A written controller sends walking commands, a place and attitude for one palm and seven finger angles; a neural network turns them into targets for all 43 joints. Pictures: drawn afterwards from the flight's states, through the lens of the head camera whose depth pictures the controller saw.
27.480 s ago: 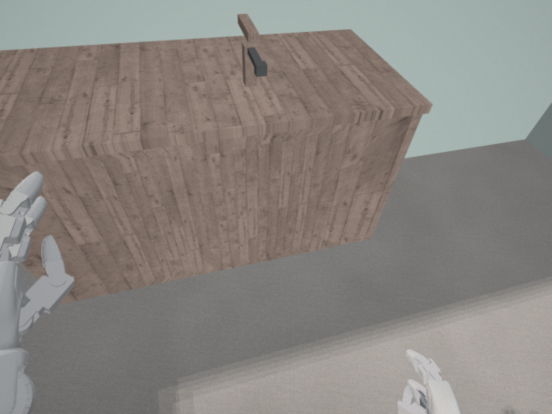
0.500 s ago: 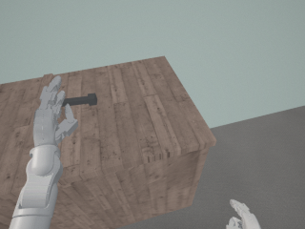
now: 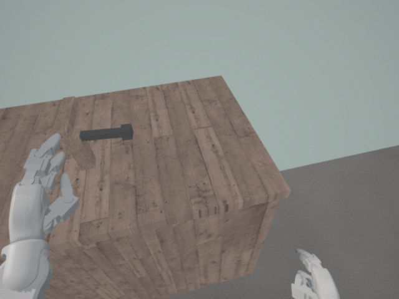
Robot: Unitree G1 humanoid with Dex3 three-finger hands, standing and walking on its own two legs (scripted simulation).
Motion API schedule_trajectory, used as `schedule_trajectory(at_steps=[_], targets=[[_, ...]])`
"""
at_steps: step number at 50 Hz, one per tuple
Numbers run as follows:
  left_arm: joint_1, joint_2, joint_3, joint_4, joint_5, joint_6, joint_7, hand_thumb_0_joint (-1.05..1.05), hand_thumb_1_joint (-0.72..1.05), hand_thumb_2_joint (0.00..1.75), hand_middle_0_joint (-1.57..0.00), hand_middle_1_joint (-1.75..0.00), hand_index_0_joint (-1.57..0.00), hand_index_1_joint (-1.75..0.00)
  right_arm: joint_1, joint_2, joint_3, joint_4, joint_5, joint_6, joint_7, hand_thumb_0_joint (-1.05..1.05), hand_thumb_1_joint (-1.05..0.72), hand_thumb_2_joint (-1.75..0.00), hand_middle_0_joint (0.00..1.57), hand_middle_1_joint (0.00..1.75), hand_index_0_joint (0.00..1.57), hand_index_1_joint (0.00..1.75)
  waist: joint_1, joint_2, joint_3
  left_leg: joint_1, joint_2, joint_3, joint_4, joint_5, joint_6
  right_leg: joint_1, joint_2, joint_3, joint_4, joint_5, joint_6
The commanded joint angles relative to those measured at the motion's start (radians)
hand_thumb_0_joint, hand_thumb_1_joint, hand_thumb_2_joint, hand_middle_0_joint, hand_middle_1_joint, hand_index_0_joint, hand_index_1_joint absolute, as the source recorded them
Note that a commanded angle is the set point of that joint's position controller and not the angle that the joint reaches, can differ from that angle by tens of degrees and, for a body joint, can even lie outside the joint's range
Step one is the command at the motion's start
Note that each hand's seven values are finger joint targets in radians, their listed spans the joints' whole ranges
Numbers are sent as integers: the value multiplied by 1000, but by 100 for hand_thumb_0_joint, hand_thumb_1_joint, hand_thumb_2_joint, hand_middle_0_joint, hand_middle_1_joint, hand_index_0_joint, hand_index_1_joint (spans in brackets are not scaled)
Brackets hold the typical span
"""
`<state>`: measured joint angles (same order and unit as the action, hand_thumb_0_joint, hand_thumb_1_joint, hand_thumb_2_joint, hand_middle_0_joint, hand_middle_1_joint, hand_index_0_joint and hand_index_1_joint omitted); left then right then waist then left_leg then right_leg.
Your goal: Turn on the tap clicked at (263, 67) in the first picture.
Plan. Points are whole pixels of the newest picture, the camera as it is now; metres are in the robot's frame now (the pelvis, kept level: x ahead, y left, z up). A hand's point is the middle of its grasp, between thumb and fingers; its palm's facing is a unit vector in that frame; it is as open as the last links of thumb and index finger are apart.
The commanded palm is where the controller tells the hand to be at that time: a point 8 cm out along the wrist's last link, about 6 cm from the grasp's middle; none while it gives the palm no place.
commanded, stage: draw the hand back beside the body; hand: left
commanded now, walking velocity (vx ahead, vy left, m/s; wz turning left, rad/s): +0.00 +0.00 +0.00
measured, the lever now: (126, 132) +0.45 +0.24 +0.09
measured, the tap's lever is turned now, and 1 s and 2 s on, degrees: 82 82 82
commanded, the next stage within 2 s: step back with the hand held close in 0.38 s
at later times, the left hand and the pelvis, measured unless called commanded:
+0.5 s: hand (66, 210) +0.20 +0.23 +0.15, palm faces +0.40 -0.85 -0.35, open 7.4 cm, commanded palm +0.16 +0.28 +0.17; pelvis +0.00 +0.00 +0.00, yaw +0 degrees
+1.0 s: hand (48, 235) +0.16 +0.24 +0.15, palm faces +0.33 -0.81 -0.48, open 7.4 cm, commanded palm +0.11 +0.28 +0.17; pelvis -0.06 +0.00 -0.01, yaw -1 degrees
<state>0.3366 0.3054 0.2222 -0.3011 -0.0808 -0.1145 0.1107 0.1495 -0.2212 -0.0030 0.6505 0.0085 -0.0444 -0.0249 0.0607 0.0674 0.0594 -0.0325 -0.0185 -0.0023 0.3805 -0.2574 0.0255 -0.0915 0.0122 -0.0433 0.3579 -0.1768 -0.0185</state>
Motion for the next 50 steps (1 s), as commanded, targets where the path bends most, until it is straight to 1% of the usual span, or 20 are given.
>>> schedule_trajectory(at_steps=[1,2,5,6,10,11,15,17,19,21,24,25,26,29,33,37,39,41,46,50], targets=[[-60,218,159,-321,3,-78,27,0,90,90,-20,-30,-20,-30,-128,-106,-37,-175,0,-62,-11,0,-90,-90,20,30,20,30,3,41,-171,-47,48,-38,-41,302,-23,106,-29,41,-18,189,-28],[-42,206,149,-337,6,-79,28,0,90,90,-20,-30,-20,-30,-123,-100,-34,-172,-2,-65,-10,0,-90,-90,20,30,20,30,3,62,-164,-47,51,-40,-37,317,-29,97,-29,36,-14,189,-28],[46,186,149,-314,-1,-65,24,0,90,90,-20,-30,-20,-30,-119,-99,-37,-174,-1,-64,-8,0,-90,-90,20,30,20,30,2,-2,-115,-66,58,-37,-32,319,-26,71,-28,32,-15,190,-24],[19,182,141,-334,1,-66,22,0,90,90,-20,-30,-20,-30,-121,-103,-38,-175,2,-64,-9,0,-90,-90,20,30,20,30,-5,17,-112,-66,56,-41,-33,317,-27,62,-27,34,-12,183,-25],[-21,174,130,-272,3,-63,23,0,90,90,-20,-30,-20,-30,-122,-107,-39,-168,1,-64,-18,0,-90,-90,20,30,20,30,-11,-46,-76,-82,55,-40,-38,235,-15,25,-27,27,-19,122,-20],[-47,167,121,-287,4,-65,22,0,90,90,-20,-30,-20,-30,-132,-106,-39,-170,5,-64,-20,0,-90,-90,20,30,20,30,-17,-20,-68,-77,53,-42,-41,217,-13,13,-27,32,-22,101,-20],[-33,182,133,-270,3,-67,28,0,90,90,-20,-30,-20,-30,-131,-104,-37,-169,1,-67,-24,0,-90,-90,20,30,20,30,-5,-44,-102,-81,45,-42,-41,180,-8,35,-30,31,-24,81,-20],[-35,199,149,-306,7,-75,35,0,90,90,-20,-30,-20,-30,-132,-102,-37,-173,-1,-72,-26,0,-90,-90,20,30,20,30,2,5,-148,-68,42,-44,-40,202,-12,60,-31,31,-15,98,-22],[-14,185,137,-303,4,-73,34,0,90,90,-20,-30,-20,-30,-132,-101,-35,-172,-1,-74,-23,0,-90,-90,20,30,20,30,1,-10,-139,-73,44,-43,-40,200,-14,60,-32,30,-18,99,-21],[-19,206,155,-321,4,-73,38,0,90,90,-20,-30,-20,-30,-136,-104,-33,-173,1,-78,-24,0,-90,-90,20,30,20,30,1,37,-133,-78,42,-44,-41,199,-15,62,-35,36,-20,101,-24],[2,195,152,-292,4,-71,37,0,90,90,-20,-30,-20,-30,-132,-99,-35,-169,-1,-78,-24,0,-90,-90,20,30,20,30,1,-9,-109,-85,45,-39,-37,196,-11,48,-33,33,-24,102,-23],[-58,207,151,-349,5,-79,37,0,90,90,-20,-30,-20,-30,-134,-102,-33,-173,-1,-82,-23,0,-90,-90,20,30,20,30,-2,-2,-125,-80,43,-41,-35,200,-10,56,-35,34,-22,110,-23],[-229,361,318,-404,-13,-127,42,0,90,90,-20,-30,-20,-30,-131,-100,-11,-227,16,-74,-30,0,-90,-90,20,30,20,30,-19,37,-18,-127,69,-59,-33,100,11,-39,-79,151,-63,143,-18],[44,195,202,-194,1,-118,11,0,90,90,-20,-30,-20,-30,-81,-105,-30,-196,7,-47,-28,0,-90,-90,20,30,20,30,-32,-134,-59,-105,79,-60,11,156,19,-63,-116,148,-55,244,-6],[115,161,157,-229,9,-117,0,0,90,90,-20,-30,-20,-30,-76,-122,-42,-228,8,-17,-24,0,-90,-90,20,30,20,30,-30,-22,-162,-98,112,-50,-3,288,15,-29,-112,114,15,308,8],[128,220,206,-335,19,-125,14,0,90,90,-20,-30,-20,-30,-85,-120,-49,-259,6,1,-31,0,-90,-90,20,30,20,30,-24,-39,-218,-131,125,-63,-8,315,19,-8,-104,103,60,295,16],[122,251,235,-378,21,-131,23,0,90,90,-20,-30,-20,-30,-82,-120,-55,-269,7,3,-35,0,-90,-90,20,30,20,30,-22,-58,-211,-167,127,-70,-3,279,22,-19,-105,111,71,272,17],[111,303,278,-432,25,-138,36,0,90,90,-20,-30,-20,-30,-87,-123,-56,-269,7,1,-39,0,-90,-90,20,30,20,30,-23,-8,-217,-201,131,-92,-8,253,25,-21,-104,124,88,251,16],[164,255,258,-386,27,-136,44,0,90,90,-20,-30,-20,-30,-65,-121,-64,-259,5,-6,-43,0,-90,-90,20,30,20,30,-34,5,-184,-278,129,-95,7,116,28,-58,-107,148,84,159,10],[167,221,227,-347,31,-132,48,0,90,90,-20,-30,-20,-30,-42,-121,-65,-254,8,-14,-40,0,-90,-90,20,30,20,30,-45,-68,-149,-335,111,-91,36,-91,31,-123,-127,179,33,-8,3]])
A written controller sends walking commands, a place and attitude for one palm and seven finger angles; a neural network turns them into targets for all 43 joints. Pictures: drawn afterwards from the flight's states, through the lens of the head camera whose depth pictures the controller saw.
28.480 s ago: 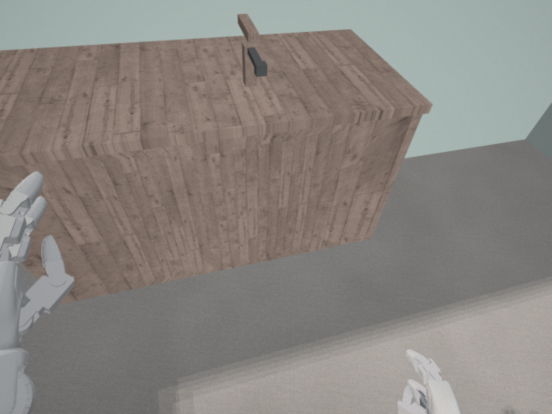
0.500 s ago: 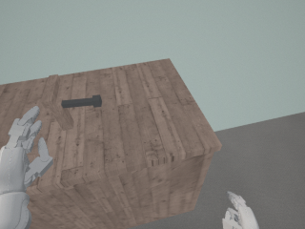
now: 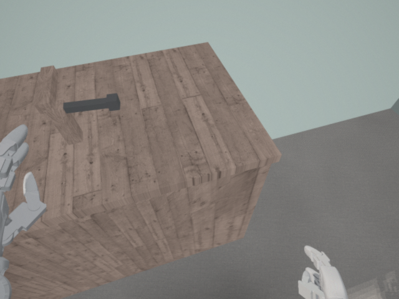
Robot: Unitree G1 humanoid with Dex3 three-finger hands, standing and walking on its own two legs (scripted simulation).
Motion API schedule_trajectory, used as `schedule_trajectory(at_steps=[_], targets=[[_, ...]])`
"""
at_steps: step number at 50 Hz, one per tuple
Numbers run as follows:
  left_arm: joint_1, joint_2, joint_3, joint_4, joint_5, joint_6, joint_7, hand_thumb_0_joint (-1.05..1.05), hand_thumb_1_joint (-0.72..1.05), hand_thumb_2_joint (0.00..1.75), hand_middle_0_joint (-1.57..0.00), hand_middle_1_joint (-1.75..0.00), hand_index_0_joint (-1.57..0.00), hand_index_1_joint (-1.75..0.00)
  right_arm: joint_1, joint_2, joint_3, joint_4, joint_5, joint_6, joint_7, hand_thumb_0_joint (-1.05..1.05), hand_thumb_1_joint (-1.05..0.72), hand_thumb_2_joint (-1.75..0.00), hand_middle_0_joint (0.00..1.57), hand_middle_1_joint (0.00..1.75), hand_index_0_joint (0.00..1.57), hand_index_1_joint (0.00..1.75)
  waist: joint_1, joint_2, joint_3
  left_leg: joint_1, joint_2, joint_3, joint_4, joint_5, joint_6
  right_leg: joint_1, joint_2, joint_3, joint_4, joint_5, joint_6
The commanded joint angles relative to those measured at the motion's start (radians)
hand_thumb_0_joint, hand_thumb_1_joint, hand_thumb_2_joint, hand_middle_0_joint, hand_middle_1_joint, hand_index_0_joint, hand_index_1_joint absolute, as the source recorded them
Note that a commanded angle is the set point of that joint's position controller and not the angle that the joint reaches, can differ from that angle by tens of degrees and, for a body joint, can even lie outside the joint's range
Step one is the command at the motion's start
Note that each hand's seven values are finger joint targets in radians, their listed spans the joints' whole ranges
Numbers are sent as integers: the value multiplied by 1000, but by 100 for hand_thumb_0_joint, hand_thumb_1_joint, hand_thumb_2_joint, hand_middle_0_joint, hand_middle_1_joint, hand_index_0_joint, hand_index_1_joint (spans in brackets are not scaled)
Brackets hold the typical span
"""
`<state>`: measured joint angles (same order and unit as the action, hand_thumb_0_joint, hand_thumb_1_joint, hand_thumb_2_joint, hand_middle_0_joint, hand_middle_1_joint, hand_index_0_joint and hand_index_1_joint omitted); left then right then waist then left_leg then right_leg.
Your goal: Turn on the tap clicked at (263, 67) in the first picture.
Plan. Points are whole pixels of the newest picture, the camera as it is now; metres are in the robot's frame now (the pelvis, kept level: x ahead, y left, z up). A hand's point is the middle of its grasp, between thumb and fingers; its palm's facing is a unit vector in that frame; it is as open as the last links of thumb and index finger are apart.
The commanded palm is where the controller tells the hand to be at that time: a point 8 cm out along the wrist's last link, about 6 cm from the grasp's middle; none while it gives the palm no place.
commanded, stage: step back with the hand held close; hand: left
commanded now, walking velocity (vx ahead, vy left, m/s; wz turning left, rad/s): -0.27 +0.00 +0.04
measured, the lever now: (113, 102) +0.51 +0.25 +0.10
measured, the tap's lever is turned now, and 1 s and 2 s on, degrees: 82 82 82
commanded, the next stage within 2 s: stop stepping back and stand still in 0.80 s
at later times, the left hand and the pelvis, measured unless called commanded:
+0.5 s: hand (24, 249) +0.15 +0.24 +0.16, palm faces +0.40 -0.80 -0.44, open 7.4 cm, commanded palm +0.10 +0.28 +0.18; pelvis -0.06 +0.00 -0.01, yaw +1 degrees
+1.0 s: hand out of the picture +0.06 +0.20 +0.16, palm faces +0.33 -0.84 -0.43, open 7.4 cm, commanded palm -0.01 +0.26 +0.18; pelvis -0.17 -0.02 +0.00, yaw +0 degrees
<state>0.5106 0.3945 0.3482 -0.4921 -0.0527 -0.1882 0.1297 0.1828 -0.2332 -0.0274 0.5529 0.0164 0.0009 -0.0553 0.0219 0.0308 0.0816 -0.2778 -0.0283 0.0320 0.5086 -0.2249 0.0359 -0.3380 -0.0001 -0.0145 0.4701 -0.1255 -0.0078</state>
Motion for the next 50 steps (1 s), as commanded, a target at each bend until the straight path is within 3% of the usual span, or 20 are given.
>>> schedule_trajectory(at_steps=[1,5,11,16,18,20,24,27,31,32,33,34,36,38,42,44,45,46,47,50], targets=[[-6,142,104,-155,3,-55,31,0,90,90,-20,-30,-20,-30,-77,-114,-41,-153,-1,-61,-10,0,-90,-90,20,30,20,30,-11,-24,-162,-87,113,-131,-87,-159,22,94,-122,169,-101,-108,-16],[-44,139,87,-177,15,-61,43,0,90,90,-20,-30,-20,-30,-69,-114,-36,-153,1,-69,-10,0,-90,-90,20,30,20,30,-16,-63,-126,-115,112,-142,-54,-276,28,9,-133,175,-141,-298,-21],[-107,182,147,-257,43,-85,62,0,90,90,-20,-30,-20,-30,-89,-130,-34,-158,-2,-88,-23,0,-90,-90,20,30,20,30,-8,146,-159,-367,223,-273,-279,-415,80,272,-11,62,145,-127,26],[-34,157,155,-220,40,-86,43,0,90,90,-20,-30,-20,-30,-81,-110,-43,-152,-9,-98,-19,0,-90,-90,20,30,20,30,-2,106,-187,-302,236,-252,-216,-210,79,243,-3,65,216,-61,25],[-29,119,121,-181,33,-89,29,0,90,90,-20,-30,-20,-30,-87,-102,-33,-131,-18,-96,-14,0,-90,-90,20,30,20,30,-7,96,-109,-292,252,-255,-217,-166,77,165,-5,76,190,-132,22],[-56,100,91,-174,25,-82,23,0,90,90,-20,-30,-20,-30,-72,-92,-36,-109,-17,-94,-12,0,-90,-90,20,30,20,30,-11,5,-181,-154,204,-182,-94,13,37,116,-49,130,92,25,4],[-78,136,84,-221,16,-76,30,0,90,90,-20,-30,-20,-30,-58,-74,-47,-115,-11,-79,1,0,-90,-90,20,30,20,30,-24,-181,-194,-83,67,-74,168,-192,-20,-27,-251,357,-150,-45,-101],[-43,158,100,-260,10,-63,38,0,90,90,-20,-30,-20,-30,-66,-45,-41,-115,-12,-68,12,0,-90,-90,20,30,20,30,-22,-223,-238,-48,30,-78,432,-219,-37,-44,-351,358,-196,50,-171],[7,213,174,-277,11,-76,48,0,90,90,-20,-30,-20,-30,-90,-58,-25,-119,-14,-57,0,0,-90,-90,20,30,20,30,-30,-81,-217,-25,68,-67,7,-73,-27,34,-232,199,-8,190,-73],[13,181,157,-317,6,-92,45,0,90,90,-20,-30,-20,-30,-84,-74,-33,-119,-17,-61,-7,0,-90,-90,20,30,20,30,-32,40,-224,-5,149,-156,-128,36,11,17,-142,148,106,130,-24],[4,175,160,-352,7,-105,47,0,90,90,-20,-30,-20,-30,-89,-98,-42,-135,-21,-73,-14,0,-90,-90,20,30,20,30,-27,244,-223,-23,310,-320,-185,230,72,-24,-29,61,275,-50,38],[-23,189,177,-344,11,-101,54,0,90,90,-20,-30,-20,-30,-66,-74,-47,-128,-26,-95,-14,0,-90,-90,20,30,20,30,-35,291,-243,0,393,-337,-193,397,112,-105,11,64,462,-313,43],[-7,196,196,-335,-10,-106,57,0,90,90,-20,-30,-20,-30,-32,-74,-63,-93,-30,-148,-8,0,-90,-90,20,30,20,30,-24,242,-295,79,396,-284,-147,536,133,-190,16,111,638,-385,32],[-44,147,152,-333,-12,-85,43,0,90,90,-20,-30,-20,-30,-30,-80,-63,-72,-28,-168,2,0,-90,-90,20,30,20,30,-20,223,-240,174,349,-178,-90,689,108,-220,-7,92,520,-361,35],[-74,77,60,-248,-2,-30,33,0,90,90,-20,-30,-20,-30,-66,-86,-46,-68,-21,-169,8,0,-90,-90,20,30,20,30,-7,181,-194,75,313,-121,-82,429,33,-1,-11,41,151,-182,35],[-100,85,49,-226,8,-17,24,0,90,90,-20,-30,-20,-30,-93,-86,-40,-80,-20,-164,8,0,-90,-90,20,30,20,30,9,59,-175,-22,253,-97,-29,139,4,98,-10,11,-32,-11,44],[-119,122,67,-233,16,-22,22,0,90,90,-20,-30,-20,-30,-106,-76,-36,-86,-21,-160,7,0,-90,-90,20,30,20,30,7,-90,-152,-76,181,-43,79,-47,-24,93,-88,79,-145,128,21],[-107,207,118,-222,28,-18,27,0,90,90,-20,-30,-20,-30,-87,-56,-36,-100,-24,-149,6,0,-90,-90,20,30,20,30,-12,-295,-181,-171,51,41,271,-245,-65,92,-287,353,-197,202,-68],[-104,197,126,-212,9,-20,29,0,90,90,-20,-30,-20,-30,-91,-40,-27,-101,-19,-149,3,0,-90,-90,20,30,20,30,5,-312,-182,-183,42,-10,479,-275,-57,48,-362,379,-226,209,-119],[15,181,146,-183,9,-11,25,0,90,90,-20,-30,-20,-30,-77,-45,-19,-120,5,-123,6,0,-90,-90,20,30,20,30,-28,-199,-263,-179,65,-67,537,-153,-52,126,-281,284,-121,51,-104]])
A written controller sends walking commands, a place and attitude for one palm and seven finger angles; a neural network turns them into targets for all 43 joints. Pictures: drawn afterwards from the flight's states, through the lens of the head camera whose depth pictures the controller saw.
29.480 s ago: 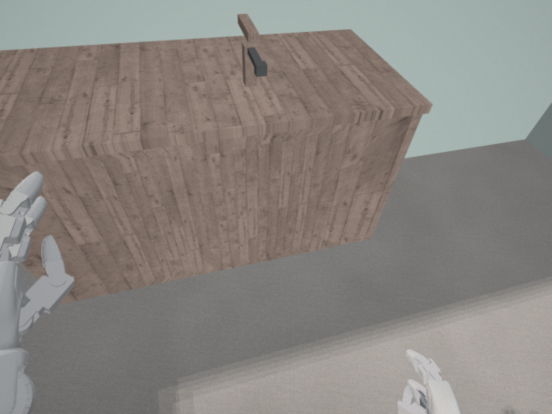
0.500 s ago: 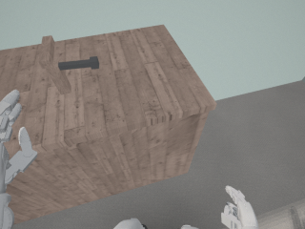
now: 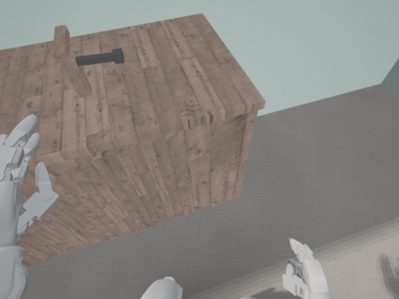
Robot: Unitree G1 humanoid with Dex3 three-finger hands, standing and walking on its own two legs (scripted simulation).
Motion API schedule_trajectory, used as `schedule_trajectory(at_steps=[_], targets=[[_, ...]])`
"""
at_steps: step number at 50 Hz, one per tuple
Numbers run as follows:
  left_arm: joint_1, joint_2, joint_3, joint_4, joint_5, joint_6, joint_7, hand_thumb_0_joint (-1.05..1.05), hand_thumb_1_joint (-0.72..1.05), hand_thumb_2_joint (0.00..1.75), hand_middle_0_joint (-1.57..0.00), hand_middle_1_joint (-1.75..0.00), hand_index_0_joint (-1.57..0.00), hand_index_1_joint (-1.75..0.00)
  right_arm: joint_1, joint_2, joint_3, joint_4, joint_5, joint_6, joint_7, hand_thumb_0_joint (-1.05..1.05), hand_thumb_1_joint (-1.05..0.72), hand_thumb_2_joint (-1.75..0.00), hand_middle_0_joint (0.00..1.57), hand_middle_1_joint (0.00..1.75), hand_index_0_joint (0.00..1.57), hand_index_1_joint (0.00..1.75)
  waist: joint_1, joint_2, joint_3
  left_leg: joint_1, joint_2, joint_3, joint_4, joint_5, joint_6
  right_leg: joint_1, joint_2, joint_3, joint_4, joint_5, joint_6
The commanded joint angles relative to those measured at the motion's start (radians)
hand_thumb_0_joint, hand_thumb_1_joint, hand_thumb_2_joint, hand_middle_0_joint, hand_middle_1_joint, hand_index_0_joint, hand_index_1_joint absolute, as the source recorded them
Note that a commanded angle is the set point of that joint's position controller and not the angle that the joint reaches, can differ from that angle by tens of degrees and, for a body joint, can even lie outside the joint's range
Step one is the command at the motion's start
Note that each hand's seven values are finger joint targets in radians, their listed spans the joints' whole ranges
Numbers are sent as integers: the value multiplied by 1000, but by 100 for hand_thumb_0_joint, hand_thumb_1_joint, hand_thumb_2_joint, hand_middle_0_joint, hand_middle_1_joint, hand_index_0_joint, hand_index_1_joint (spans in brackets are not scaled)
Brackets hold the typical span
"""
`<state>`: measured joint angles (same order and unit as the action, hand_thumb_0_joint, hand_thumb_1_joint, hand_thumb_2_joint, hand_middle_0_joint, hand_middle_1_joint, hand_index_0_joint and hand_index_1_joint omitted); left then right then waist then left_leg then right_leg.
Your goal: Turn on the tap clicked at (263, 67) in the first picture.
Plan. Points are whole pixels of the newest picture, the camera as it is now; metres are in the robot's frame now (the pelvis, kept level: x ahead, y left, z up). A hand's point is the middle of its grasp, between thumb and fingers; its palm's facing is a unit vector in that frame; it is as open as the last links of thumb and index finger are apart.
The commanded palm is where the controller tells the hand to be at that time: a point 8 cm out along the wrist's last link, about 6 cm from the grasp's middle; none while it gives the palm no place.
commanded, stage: stop stepping back and stand still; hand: left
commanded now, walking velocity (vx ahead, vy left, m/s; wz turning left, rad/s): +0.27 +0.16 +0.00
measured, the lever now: (118, 56) +0.67 +0.28 +0.10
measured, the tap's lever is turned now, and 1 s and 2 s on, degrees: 82 82 82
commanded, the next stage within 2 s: stand and check the lever's angle in 0.66 s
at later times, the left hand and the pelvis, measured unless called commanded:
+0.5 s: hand (19, 253) +0.15 +0.24 +0.15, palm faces +0.43 -0.83 -0.36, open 7.4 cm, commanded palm +0.09 +0.28 +0.18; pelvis -0.06 +0.00 -0.01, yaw +2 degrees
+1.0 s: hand (28, 244) +0.17 +0.24 +0.15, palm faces +0.37 -0.86 -0.36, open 7.4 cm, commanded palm +0.11 +0.29 +0.18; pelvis -0.04 +0.00 +0.01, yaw +2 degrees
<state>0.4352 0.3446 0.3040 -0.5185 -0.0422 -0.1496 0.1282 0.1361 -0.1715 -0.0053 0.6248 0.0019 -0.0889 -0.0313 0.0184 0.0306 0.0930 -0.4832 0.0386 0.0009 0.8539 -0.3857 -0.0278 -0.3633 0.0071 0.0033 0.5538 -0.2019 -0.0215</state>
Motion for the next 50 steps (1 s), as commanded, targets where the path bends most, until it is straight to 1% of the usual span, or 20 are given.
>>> schedule_trajectory(at_steps=[1,6,8,10,11,13,16,19,20,22,26,28,30,31,32,36,38,40,46,50], targets=[[111,264,224,-173,-4,-48,31,0,90,90,-20,-30,-20,-30,-35,-116,-41,-200,20,-21,-18,0,-90,-90,20,30,20,30,-24,-146,-297,66,-4,-16,115,3,12,146,-278,231,-206,56,-90],[87,247,205,-193,-19,-52,57,0,90,90,-20,-30,-20,-30,-19,-139,-48,-205,17,-11,-39,0,-90,-90,20,30,20,30,-37,-210,-189,258,-23,46,-254,-65,58,16,-248,230,-316,-375,-63],[71,222,181,-228,-18,-63,54,0,90,90,-20,-30,-20,-30,11,-167,-52,-200,12,-26,-45,0,-90,-90,20,30,20,30,-50,-27,-182,317,9,-11,-502,-109,98,35,-155,167,-175,-380,-27],[63,195,166,-245,-11,-68,55,0,90,90,-20,-30,-20,-30,22,-198,-56,-204,14,-43,-52,0,-90,-90,20,30,20,30,-43,318,-116,313,242,-341,-704,-292,204,-108,25,-35,232,-272,35],[33,217,175,-251,3,-60,57,0,90,90,-20,-30,-20,-30,16,-178,-63,-213,20,-54,-55,0,-90,-90,20,30,20,30,-49,305,-115,309,290,-359,-698,-169,231,-179,30,-39,413,-288,41],[-13,201,165,-199,15,-58,57,0,90,90,-20,-30,-20,-30,33,-163,-59,-151,14,-72,-41,0,-90,-90,20,30,20,30,-54,251,-57,260,251,-321,-685,-182,232,-246,-25,24,507,-209,30],[-49,146,97,-117,-1,-40,49,0,90,90,-20,-30,-20,-30,18,-172,-52,-140,23,-91,-41,0,-90,-90,20,30,20,30,-32,117,-41,215,181,-130,-609,-72,162,-29,-29,-45,168,-196,31],[-82,134,76,-35,8,-29,37,0,90,90,-20,-30,-20,-30,-3,-182,-42,-131,14,-81,-50,0,-90,-90,20,30,20,30,-19,59,-40,110,127,-82,-465,-135,128,201,7,-81,-112,-117,23],[-107,137,69,-28,16,-33,31,0,90,90,-20,-30,-20,-30,-5,-181,-44,-128,9,-79,-49,0,-90,-90,20,30,20,30,-21,-22,-40,48,78,-33,-343,-130,114,246,-36,8,-167,-133,-8],[-176,177,70,-85,14,-33,20,0,90,90,-20,-30,-20,-30,-26,-152,-46,-140,14,-69,-41,0,-90,-90,20,30,20,30,-32,-272,-65,-12,-27,49,12,-99,68,182,-312,450,-373,-350,-134],[-116,275,176,-176,10,-51,28,0,90,90,-20,-30,-20,-30,-18,-147,-48,-132,7,-62,-27,0,-90,-90,20,30,20,30,-27,-205,-124,204,23,3,-96,-62,65,38,-270,258,-308,-327,-124],[-37,239,175,-242,-6,-64,38,0,90,90,-20,-30,-20,-30,-31,-127,-24,-139,3,-47,-33,0,-90,-90,20,30,20,30,-47,-32,-140,363,14,-6,-362,-8,64,-44,-180,131,-162,-352,-72],[-15,207,174,-295,-10,-75,50,0,90,90,-20,-30,-20,-30,-50,-164,-23,-167,-3,-43,-37,0,-90,-90,20,30,20,30,-31,343,-70,225,228,-374,-729,-344,135,-55,16,-17,175,-274,15],[-17,227,190,-270,3,-68,59,0,90,90,-20,-30,-20,-30,-48,-135,-26,-187,-1,-49,-40,0,-90,-90,20,30,20,30,-27,339,-54,122,290,-436,-786,-395,177,-22,8,17,338,-250,26],[-36,221,196,-235,2,-62,56,0,90,90,-20,-30,-20,-30,-44,-120,-25,-159,3,-53,-40,0,-90,-90,20,30,20,30,-23,238,-52,69,257,-356,-763,-364,176,26,-5,34,353,-236,25],[-7,156,139,-83,7,-47,39,0,90,90,-20,-30,-20,-30,-19,-143,-32,-151,19,-67,-37,0,-90,-90,20,30,20,30,-20,14,-104,177,113,-93,-475,18,106,208,-5,-18,-157,-54,31],[-5,147,108,-38,5,-48,23,0,90,90,-20,-30,-20,-30,-15,-148,-42,-147,15,-64,-29,0,-90,-90,20,30,20,30,-42,-149,-119,162,28,-20,-297,169,60,216,-148,217,-243,133,-35],[-77,130,77,-54,1,-50,17,0,90,90,-20,-30,-20,-30,-1,-139,-40,-131,12,-70,-17,0,-90,-90,20,30,20,30,-52,-125,-159,222,9,-3,-303,144,41,188,-199,227,-252,94,-50],[-59,234,169,-248,1,-60,39,0,90,90,-20,-30,-20,-30,-48,-156,-47,-163,4,-70,-37,0,-90,-90,20,30,20,30,-17,8,-212,339,48,-47,-430,376,63,250,-95,96,-157,210,-7],[7,207,173,-250,-6,-71,50,0,90,90,-20,-30,-20,-30,-52,-147,-47,-175,7,-61,-42,0,-90,-90,20,30,20,30,-8,72,-220,340,70,-75,-446,461,65,277,-57,57,-138,230,4]])
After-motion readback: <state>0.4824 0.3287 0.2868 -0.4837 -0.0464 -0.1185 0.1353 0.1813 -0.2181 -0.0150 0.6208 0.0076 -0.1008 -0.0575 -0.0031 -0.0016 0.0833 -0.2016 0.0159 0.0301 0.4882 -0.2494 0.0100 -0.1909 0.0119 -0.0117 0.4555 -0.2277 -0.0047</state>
